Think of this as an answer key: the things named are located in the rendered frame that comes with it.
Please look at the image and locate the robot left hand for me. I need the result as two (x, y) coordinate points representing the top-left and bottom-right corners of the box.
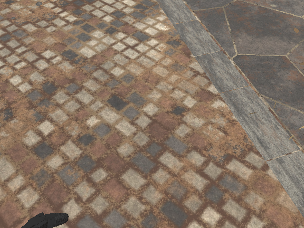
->
(21, 213), (69, 228)

